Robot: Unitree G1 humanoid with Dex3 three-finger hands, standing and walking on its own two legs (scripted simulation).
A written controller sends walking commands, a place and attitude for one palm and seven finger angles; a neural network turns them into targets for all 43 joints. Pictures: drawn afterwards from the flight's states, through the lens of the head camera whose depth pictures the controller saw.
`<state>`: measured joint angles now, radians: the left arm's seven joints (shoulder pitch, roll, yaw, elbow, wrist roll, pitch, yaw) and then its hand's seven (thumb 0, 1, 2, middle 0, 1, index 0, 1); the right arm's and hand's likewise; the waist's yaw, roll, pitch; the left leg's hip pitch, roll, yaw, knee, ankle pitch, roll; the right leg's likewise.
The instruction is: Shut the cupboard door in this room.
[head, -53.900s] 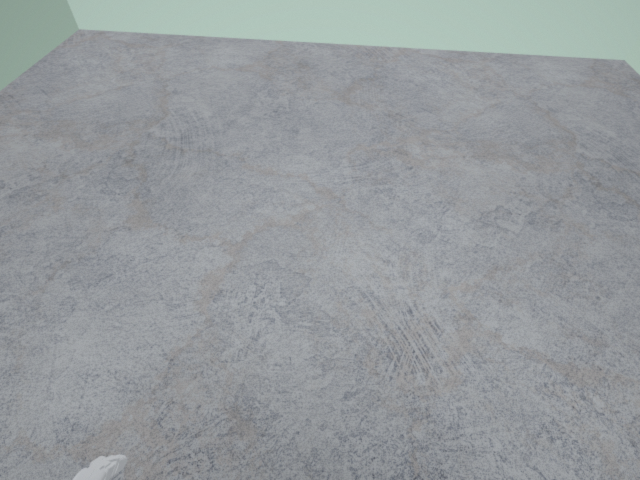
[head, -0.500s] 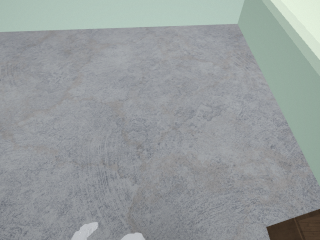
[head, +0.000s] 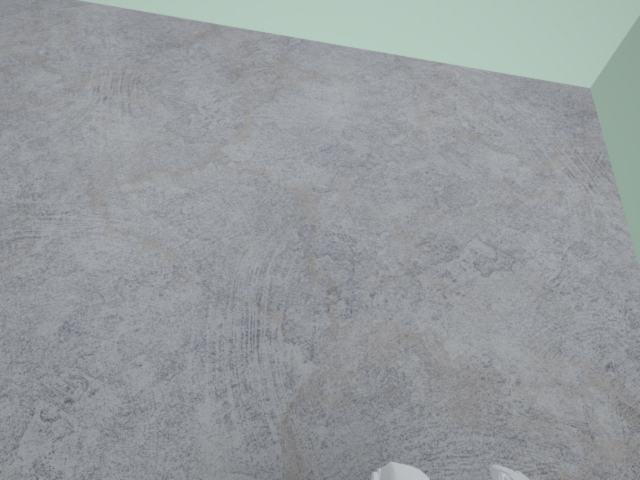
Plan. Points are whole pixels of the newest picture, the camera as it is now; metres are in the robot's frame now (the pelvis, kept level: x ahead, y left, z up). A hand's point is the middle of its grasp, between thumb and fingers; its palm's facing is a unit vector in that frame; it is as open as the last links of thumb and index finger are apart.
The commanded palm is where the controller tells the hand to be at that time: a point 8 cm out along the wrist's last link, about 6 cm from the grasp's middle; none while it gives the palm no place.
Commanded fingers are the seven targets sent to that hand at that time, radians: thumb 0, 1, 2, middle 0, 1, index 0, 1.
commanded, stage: turn or walk to find it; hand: left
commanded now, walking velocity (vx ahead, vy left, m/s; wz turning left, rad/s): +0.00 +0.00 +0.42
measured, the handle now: out of the picture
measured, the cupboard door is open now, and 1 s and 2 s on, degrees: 50 50 50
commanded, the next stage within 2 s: none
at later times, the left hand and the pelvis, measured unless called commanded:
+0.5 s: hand out of the picture +0.03 +0.14 -0.15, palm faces +0.27 -0.92 -0.28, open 7.4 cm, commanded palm none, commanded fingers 0.00 0.90 0.90 -0.20 -0.30 -0.20 -0.30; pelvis +0.02 -0.06 +0.00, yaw +14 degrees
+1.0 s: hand out of the picture -0.01 +0.19 -0.16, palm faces +0.48 -0.84 -0.25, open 7.4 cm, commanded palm none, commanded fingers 0.00 0.90 0.90 -0.20 -0.30 -0.20 -0.30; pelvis +0.02 -0.03 +0.00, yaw +27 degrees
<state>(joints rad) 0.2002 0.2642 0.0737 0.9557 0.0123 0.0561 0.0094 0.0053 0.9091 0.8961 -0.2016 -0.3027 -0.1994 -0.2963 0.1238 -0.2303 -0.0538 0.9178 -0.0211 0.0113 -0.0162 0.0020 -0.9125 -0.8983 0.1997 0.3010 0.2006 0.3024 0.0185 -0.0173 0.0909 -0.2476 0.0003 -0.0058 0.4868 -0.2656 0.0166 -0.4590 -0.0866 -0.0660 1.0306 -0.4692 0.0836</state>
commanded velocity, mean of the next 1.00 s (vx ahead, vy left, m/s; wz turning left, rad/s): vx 0.00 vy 0.00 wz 0.42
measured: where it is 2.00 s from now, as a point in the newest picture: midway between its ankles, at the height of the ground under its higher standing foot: outside the picture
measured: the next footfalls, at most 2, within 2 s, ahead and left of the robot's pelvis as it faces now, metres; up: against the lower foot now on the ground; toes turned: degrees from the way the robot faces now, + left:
right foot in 0.20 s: +0.07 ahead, -0.13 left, +0.00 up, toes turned +0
left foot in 0.72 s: -0.01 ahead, +0.08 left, +0.00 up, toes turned +25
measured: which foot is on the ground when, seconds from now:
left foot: down 0.00-0.20, up 0.22-0.70, down 0.72-1.00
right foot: up 0.00-0.18, down 0.20-0.72, up 0.74-1.00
